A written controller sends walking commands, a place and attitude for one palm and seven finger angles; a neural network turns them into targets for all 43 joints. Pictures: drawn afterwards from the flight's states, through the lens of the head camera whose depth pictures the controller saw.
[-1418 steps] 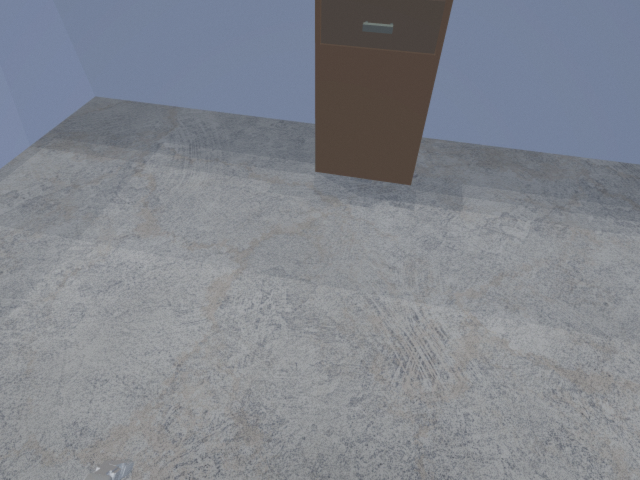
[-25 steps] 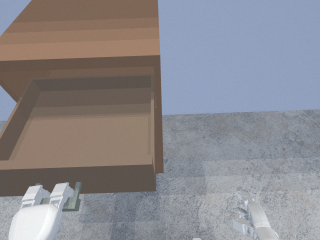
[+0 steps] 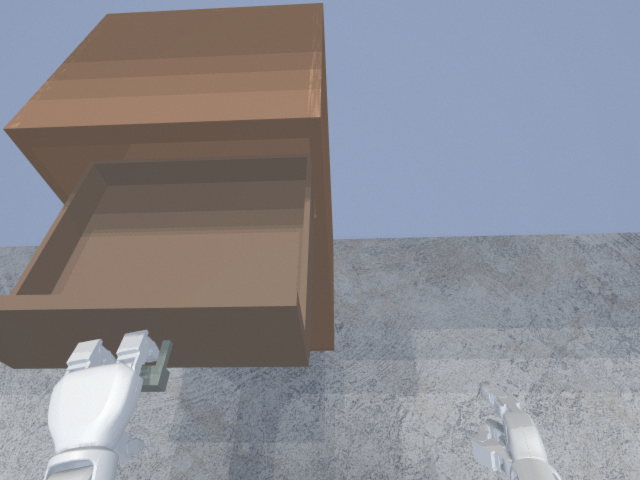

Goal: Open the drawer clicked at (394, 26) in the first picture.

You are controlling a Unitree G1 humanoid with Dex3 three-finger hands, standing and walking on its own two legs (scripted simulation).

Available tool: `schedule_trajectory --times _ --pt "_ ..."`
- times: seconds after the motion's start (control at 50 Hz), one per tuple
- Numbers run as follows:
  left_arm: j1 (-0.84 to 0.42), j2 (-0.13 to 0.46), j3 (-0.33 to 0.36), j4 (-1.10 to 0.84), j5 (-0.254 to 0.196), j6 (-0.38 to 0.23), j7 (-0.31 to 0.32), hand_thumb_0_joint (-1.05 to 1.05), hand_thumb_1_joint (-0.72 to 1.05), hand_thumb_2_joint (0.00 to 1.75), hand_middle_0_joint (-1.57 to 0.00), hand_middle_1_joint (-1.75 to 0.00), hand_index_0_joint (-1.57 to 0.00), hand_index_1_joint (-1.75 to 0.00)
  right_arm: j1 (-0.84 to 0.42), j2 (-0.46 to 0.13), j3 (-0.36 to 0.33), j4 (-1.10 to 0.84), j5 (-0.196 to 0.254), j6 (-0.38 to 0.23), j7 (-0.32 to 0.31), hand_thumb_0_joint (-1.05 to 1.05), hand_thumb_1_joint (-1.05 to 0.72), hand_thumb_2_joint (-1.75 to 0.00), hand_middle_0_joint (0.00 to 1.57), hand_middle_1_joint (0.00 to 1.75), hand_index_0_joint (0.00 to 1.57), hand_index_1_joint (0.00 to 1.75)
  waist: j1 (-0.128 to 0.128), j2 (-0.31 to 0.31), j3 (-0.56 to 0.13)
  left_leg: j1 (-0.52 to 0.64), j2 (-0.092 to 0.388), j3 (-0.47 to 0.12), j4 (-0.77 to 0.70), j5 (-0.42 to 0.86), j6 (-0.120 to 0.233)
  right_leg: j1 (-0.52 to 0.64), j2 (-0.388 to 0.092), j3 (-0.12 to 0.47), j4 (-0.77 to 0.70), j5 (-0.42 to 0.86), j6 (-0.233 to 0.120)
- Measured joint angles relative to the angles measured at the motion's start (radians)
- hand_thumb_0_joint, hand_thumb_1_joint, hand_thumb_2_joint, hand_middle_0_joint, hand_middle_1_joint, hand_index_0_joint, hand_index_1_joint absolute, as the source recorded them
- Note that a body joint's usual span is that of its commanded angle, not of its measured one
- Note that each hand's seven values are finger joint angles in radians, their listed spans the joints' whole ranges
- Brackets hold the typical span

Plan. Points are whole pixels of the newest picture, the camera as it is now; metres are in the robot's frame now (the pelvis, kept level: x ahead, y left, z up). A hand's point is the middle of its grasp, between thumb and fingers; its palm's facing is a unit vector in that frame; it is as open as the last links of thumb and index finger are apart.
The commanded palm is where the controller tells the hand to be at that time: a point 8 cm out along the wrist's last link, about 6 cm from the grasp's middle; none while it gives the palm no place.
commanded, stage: open the thumb to release the handle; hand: left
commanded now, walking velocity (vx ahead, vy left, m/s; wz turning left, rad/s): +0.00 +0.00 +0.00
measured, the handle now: (125, 363) +0.25 +0.28 +0.01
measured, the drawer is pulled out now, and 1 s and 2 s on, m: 0.30 0.30 0.30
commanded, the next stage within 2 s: lift the hand off the handle in 0.04 s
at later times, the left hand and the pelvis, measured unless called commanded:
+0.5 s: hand (122, 407) +0.20 +0.27 -0.01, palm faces +0.01 -0.03 -1.00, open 13.7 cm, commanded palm +0.18 +0.27 +0.05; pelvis -0.01 +0.00 +0.00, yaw +1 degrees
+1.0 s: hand (93, 388) +0.20 +0.28 +0.05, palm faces +0.01 -0.05 -1.00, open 13.0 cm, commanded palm +0.18 +0.28 +0.12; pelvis +0.00 +0.01 +0.02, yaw +1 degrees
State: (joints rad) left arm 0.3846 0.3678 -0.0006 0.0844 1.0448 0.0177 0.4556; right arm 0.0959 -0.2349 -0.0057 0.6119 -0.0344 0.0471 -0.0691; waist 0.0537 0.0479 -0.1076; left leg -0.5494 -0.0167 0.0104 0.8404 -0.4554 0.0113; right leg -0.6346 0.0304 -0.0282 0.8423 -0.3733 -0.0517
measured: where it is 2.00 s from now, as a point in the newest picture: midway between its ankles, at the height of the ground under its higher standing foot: outside the picture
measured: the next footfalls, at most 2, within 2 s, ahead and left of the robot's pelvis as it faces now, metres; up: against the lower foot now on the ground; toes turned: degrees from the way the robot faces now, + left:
none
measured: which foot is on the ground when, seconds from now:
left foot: down 0.00-1.00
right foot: down 0.00-1.00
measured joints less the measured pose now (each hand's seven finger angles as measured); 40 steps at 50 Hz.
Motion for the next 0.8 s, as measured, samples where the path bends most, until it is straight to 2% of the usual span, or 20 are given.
schedule_trajectory --times 0.1,0.22,0.48,0.68,0.8 --pt "-0.018 0.003 0.019 0.021 0.007 -0.041 -0.006 0.0 -0.34 0.37 -0.33 -1.2 -0.33 -1.22 -0.004 -0.008 -0.009 0.004 -0.003 -0.014 -0.006 0.01 -0.9 -0.9 0.2 0.3 0.2 0.3 0.01 -0.006 0.004 -0.005 0.0 -0.004 -0.007 0.009 -0.004 -0.005 0.0 -0.004 -0.004 0.007 -0.004" --pt "-0.032 -0.007 0.022 0.029 0.014 -0.06 0.011 0.0 -0.44 0.32 -0.32 -1.2 -0.32 -1.21 -0.001 -0.015 -0.025 0.018 -0.007 -0.027 -0.005 0.01 -0.91 -0.9 0.2 0.3 0.2 0.3 0.016 -0.001 0.001 -0.03 -0.002 -0.01 0.008 0.007 -0.005 -0.026 -0.003 -0.01 0.006 0.004 -0.005" --pt "-0.065 -0.004 0.0 0.044 0.023 -0.057 0.032 0.0 -0.49 0.3 -0.33 -1.22 -0.33 -1.22 0.01 -0.001 -0.02 0.045 0.001 -0.021 -0.016 0.01 -0.91 -0.9 0.2 0.3 0.2 0.3 0.025 0.003 -0.003 -0.055 -0.01 -0.016 0.034 -0.001 0.001 -0.045 -0.011 -0.015 0.028 -0.005 0.001" --pt "-0.071 0.016 -0.022 0.019 -0.009 -0.034 -0.033 0.0 -0.49 0.3 -0.35 -1.21 -0.39 -1.24 0.007 0.009 -0.005 0.036 0.008 -0.022 -0.03 0.01 -0.91 -0.9 0.2 0.3 0.2 0.3 0.017 0.018 0.017 0.015 -0.013 -0.015 -0.017 0.02 0.007 0.027 -0.013 -0.012 -0.026 0.017 0.008" --pt "-0.068 0.032 -0.021 -0.016 -0.021 -0.043 -0.061 0.0 -0.49 0.3 -0.34 -1.21 -0.45 -1.23 0.005 0.004 -0.003 0.031 0.008 -0.033 -0.032 0.01 -0.91 -0.9 0.2 0.3 0.2 0.3 0.025 0.017 0.032 0.066 -0.016 -0.014 -0.064 0.038 0.011 0.077 -0.016 -0.009 -0.07 0.033 0.012"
